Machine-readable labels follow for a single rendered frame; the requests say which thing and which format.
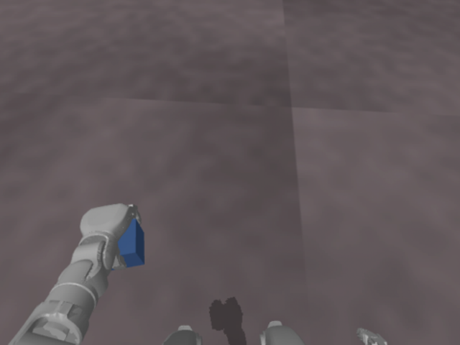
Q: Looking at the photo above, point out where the left robot arm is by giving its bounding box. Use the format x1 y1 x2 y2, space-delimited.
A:
8 231 118 345

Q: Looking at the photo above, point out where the left robot hand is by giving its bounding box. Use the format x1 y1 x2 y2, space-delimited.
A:
80 203 142 270

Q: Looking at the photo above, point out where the right robot hand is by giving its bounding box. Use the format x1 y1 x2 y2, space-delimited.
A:
356 328 387 345

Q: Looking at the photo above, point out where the cube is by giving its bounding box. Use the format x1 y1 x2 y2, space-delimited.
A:
111 218 144 270

